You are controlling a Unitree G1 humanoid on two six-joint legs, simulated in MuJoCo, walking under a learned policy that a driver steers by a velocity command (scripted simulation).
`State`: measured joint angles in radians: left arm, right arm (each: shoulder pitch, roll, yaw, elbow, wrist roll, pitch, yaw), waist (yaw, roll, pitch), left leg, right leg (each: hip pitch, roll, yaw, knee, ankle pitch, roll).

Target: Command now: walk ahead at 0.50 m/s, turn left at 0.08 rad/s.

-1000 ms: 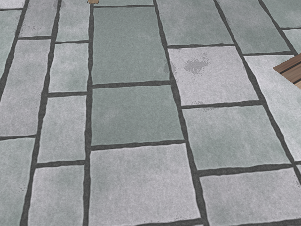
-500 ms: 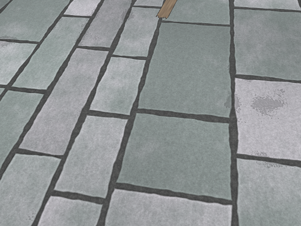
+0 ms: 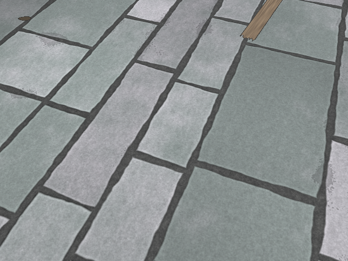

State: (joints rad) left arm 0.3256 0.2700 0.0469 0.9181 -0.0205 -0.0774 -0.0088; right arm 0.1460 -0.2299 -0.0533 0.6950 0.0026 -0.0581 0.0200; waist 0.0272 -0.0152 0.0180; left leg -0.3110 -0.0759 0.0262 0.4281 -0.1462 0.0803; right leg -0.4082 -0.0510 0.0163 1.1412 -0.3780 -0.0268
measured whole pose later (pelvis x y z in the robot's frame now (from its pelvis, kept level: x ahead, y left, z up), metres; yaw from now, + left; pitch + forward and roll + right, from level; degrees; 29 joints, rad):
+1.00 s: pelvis +0.54 -0.03 -0.01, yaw -1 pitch +1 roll -1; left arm 0.34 0.29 0.04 0.93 -0.03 -0.07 0.00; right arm 0.10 -0.26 -0.05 0.81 0.00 -0.09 0.03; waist 0.03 -0.02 0.04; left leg -0.38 -0.01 0.05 0.51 -0.16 0.05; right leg -0.30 -0.01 0.05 1.09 -0.44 -0.03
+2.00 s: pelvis +1.10 -0.14 -0.01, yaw -34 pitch +2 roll +1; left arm 0.36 0.31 0.07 0.74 -0.03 -0.03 0.02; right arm 0.08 -0.27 -0.05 0.75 -0.01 -0.12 0.02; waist 0.04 -0.03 0.02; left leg -0.42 -0.02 0.00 0.55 -0.16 0.02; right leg -0.29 0.07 0.15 1.05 -0.49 -0.03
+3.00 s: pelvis +1.53 -0.47 -0.02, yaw -32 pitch +2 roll -1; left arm 0.32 0.29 0.06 0.84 0.01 -0.05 0.02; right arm 0.09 -0.29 -0.05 0.76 0.02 -0.07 0.06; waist 0.03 0.00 0.03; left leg -0.52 -0.03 0.02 0.62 -0.14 0.09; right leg -0.08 -0.03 -0.06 0.82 -0.49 0.02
